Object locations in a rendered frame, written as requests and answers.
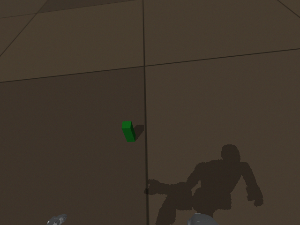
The left robot hand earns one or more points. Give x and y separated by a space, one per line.
57 220

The carton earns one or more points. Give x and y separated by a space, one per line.
128 131

